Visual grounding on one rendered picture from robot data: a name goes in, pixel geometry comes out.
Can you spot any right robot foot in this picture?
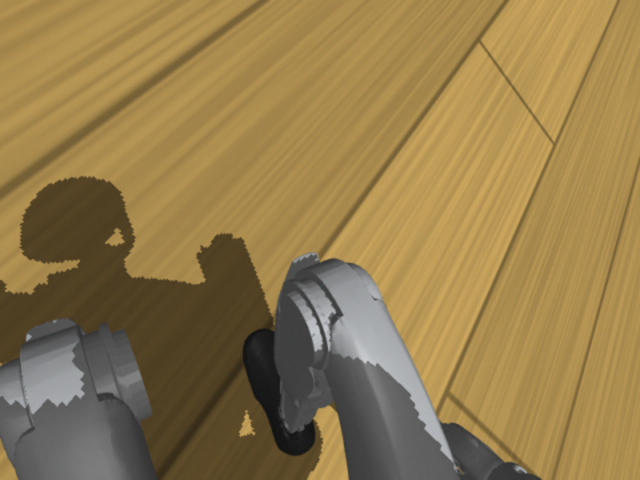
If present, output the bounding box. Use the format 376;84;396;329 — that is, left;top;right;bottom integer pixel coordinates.
243;329;315;456

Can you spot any right robot arm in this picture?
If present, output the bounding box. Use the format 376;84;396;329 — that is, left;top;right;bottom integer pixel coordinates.
487;462;542;480

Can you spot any right robot hand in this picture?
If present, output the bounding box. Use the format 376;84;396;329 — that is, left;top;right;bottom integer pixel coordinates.
439;420;505;480

